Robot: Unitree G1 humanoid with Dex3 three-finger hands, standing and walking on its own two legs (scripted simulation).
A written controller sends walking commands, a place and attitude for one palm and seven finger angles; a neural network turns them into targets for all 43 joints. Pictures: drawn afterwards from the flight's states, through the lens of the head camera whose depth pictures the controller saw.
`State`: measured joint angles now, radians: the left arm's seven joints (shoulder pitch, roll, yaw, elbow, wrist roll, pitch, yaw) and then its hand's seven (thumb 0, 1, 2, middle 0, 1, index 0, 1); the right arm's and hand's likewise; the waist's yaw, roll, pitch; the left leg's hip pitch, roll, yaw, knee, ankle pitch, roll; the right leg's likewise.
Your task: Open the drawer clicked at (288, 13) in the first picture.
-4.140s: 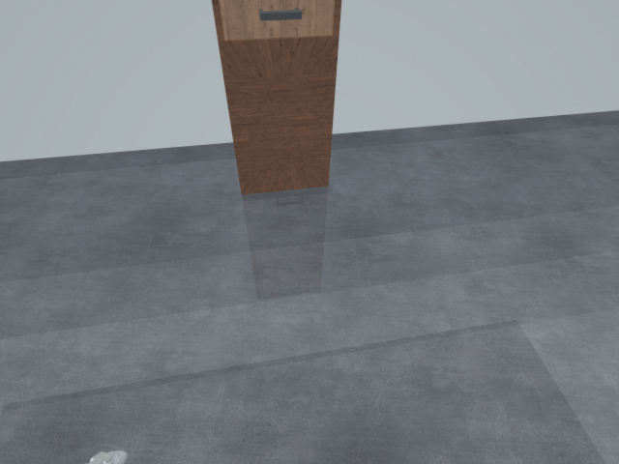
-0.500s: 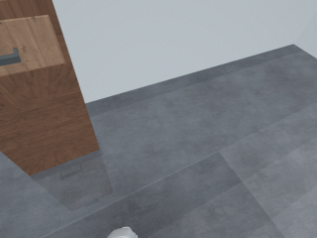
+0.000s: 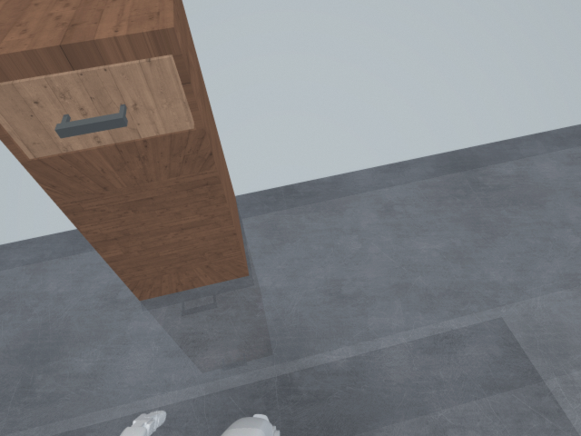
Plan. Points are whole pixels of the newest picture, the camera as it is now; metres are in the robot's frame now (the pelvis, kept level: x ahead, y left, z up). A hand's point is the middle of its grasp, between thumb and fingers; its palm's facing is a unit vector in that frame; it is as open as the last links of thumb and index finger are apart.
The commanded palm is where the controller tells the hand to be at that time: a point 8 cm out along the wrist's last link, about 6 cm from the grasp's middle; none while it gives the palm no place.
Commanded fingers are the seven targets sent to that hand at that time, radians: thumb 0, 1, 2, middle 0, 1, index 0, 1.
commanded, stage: turn to face it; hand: left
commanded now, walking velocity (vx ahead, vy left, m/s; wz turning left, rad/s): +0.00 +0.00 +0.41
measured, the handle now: (93, 119) +0.72 +0.45 +0.05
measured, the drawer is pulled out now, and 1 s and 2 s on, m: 0.00 0.00 0.00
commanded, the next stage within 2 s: take the last steps up to it in 0.26 s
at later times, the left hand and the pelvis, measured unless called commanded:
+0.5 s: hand out of the picture -0.06 +0.24 -0.18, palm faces +0.26 -0.94 -0.24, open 7.4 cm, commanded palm none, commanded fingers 0.00 0.90 0.90 -0.20 -0.30 -0.20 -0.30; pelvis -0.02 +0.03 +0.00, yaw +11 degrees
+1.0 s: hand out of the picture -0.01 +0.17 -0.15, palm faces +0.32 -0.93 -0.16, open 7.4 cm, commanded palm none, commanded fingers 0.00 0.90 0.90 -0.20 -0.30 -0.20 -0.30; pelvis +0.07 +0.03 +0.01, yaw +15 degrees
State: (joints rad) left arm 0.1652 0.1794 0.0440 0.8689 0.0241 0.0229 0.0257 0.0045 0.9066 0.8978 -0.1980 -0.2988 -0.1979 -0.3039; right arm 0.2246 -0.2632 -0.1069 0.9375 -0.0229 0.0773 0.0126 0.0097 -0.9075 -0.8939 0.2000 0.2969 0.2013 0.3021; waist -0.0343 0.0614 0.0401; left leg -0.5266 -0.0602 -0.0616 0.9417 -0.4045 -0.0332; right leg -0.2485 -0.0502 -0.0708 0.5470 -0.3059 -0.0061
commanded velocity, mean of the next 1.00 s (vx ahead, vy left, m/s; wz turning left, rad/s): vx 0.20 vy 0.03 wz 0.15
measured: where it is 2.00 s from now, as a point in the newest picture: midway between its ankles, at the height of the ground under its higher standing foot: (262, 430)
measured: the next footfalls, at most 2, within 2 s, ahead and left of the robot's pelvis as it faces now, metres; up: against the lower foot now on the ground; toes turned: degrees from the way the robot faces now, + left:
left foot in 0.36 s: -0.01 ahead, +0.14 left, +0.00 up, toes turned +14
right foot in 0.74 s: +0.10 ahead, -0.08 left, +0.00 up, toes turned +6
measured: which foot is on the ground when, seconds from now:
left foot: up 0.00-0.34, down 0.36-0.74, up 0.76-1.00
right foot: down 0.00-0.36, up 0.38-0.72, down 0.74-1.00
